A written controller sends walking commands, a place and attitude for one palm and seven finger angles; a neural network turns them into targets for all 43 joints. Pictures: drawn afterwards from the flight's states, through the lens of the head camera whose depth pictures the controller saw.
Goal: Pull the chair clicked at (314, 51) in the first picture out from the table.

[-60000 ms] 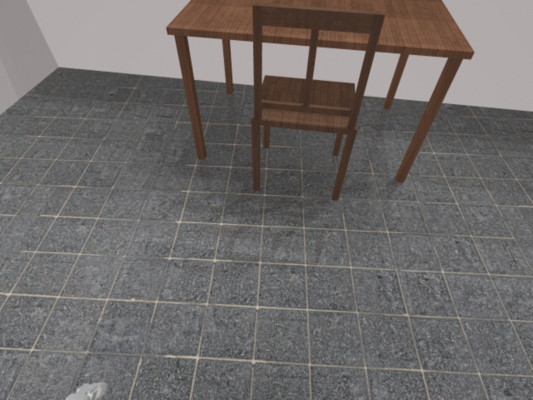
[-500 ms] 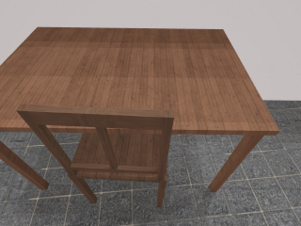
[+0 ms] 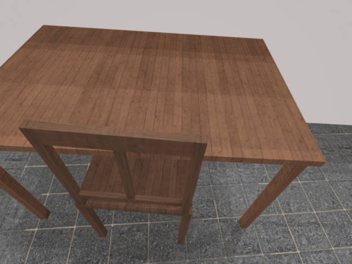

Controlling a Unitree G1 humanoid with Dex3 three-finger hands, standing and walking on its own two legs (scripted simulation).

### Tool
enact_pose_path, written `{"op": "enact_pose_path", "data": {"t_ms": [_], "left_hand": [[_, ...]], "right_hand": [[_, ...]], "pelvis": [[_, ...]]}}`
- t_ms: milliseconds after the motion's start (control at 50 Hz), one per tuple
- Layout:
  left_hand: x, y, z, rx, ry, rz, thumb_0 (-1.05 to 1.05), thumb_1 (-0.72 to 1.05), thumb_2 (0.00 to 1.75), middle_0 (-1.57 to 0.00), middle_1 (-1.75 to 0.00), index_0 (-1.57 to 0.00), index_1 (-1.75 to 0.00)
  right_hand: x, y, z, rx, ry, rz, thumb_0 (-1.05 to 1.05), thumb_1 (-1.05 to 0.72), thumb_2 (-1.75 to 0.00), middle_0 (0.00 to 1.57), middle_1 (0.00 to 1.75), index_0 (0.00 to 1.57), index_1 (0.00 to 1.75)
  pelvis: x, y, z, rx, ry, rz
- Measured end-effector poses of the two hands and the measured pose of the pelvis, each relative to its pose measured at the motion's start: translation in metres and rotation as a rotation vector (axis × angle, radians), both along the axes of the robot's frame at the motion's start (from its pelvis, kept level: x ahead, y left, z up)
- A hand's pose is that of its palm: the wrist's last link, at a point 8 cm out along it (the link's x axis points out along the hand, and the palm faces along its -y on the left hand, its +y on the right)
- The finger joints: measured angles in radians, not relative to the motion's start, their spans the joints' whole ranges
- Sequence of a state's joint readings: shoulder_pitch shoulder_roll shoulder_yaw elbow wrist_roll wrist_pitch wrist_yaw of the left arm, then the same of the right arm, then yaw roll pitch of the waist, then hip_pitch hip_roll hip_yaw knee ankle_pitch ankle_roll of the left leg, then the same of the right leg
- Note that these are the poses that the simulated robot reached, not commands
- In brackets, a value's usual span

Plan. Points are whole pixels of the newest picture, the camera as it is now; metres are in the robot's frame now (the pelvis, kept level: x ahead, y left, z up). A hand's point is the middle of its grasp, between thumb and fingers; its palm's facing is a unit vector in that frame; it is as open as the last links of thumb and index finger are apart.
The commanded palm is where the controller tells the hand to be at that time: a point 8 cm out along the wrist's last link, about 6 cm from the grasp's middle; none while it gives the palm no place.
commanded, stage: look again from close up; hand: left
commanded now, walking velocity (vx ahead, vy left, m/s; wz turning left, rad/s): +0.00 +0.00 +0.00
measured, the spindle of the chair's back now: (125, 176) +0.37 +0.17 -0.10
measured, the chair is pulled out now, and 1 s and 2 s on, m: -0.10 -0.10 -0.10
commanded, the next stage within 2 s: shuffle to correct the standing spot in 0.56 s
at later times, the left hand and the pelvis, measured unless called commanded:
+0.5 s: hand out of the picture -0.02 +0.16 -0.18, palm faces +0.01 -0.99 -0.16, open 7.4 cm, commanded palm none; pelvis -0.01 +0.00 +0.00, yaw +0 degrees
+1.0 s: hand out of the picture -0.01 +0.18 -0.18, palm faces +0.00 -0.98 -0.22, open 7.4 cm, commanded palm none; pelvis -0.04 -0.01 +0.00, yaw -1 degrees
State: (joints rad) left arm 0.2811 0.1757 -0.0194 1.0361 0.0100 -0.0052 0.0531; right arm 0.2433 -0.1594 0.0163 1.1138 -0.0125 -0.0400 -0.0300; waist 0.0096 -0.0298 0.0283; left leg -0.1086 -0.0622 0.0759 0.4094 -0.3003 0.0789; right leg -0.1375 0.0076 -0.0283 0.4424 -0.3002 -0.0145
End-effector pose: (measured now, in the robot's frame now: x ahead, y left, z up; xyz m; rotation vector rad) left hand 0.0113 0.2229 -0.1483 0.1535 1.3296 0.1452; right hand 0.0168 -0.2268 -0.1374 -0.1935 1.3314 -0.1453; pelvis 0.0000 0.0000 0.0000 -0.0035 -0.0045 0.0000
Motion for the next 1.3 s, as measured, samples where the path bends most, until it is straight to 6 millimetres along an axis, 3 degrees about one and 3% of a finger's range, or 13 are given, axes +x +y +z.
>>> {"op": "enact_pose_path", "data": {"t_ms": [380,740,1040,1160,1300], "left_hand": [[-0.030,-0.011,-0.003,-0.034,0.065,0.012,0.00,0.91,0.89,-0.20,-0.30,-0.20,-0.30],[-0.035,-0.012,-0.004,-0.038,0.071,0.006,0.00,0.91,0.89,-0.20,-0.30,-0.20,-0.30],[-0.029,0.001,-0.002,0.038,0.014,-0.015,0.00,0.91,0.89,-0.20,-0.30,-0.20,-0.30],[-0.035,-0.010,0.002,0.039,0.000,-0.037,0.00,0.91,0.89,-0.20,-0.30,-0.20,-0.30],[-0.036,-0.026,0.002,-0.001,0.007,-0.031,0.00,0.91,0.89,-0.20,-0.30,-0.20,-0.30]], "right_hand": [[-0.030,0.008,0.000,0.017,0.074,-0.019,0.01,-0.91,-0.89,0.20,0.30,0.20,0.30],[-0.045,0.015,0.000,0.024,0.093,-0.047,0.01,-0.91,-0.89,0.20,0.30,0.20,0.30],[-0.037,-0.009,-0.010,0.015,0.021,-0.059,0.01,-0.91,-0.89,0.20,0.30,0.20,0.30],[-0.032,-0.021,-0.009,0.028,-0.019,-0.054,0.01,-0.92,-0.89,0.20,0.30,0.20,0.30],[-0.054,-0.022,-0.002,0.028,0.044,-0.045,0.01,-0.92,-0.89,0.20,0.30,0.20,0.30]], "pelvis": [[-0.006,-0.001,0.002,-0.001,0.000,0.003],[-0.012,0.000,0.002,-0.001,0.003,-0.004],[-0.043,-0.011,-0.007,0.021,0.007,-0.023],[-0.048,-0.021,-0.005,0.009,0.011,-0.019],[-0.040,-0.026,0.000,0.004,0.017,-0.015]]}}
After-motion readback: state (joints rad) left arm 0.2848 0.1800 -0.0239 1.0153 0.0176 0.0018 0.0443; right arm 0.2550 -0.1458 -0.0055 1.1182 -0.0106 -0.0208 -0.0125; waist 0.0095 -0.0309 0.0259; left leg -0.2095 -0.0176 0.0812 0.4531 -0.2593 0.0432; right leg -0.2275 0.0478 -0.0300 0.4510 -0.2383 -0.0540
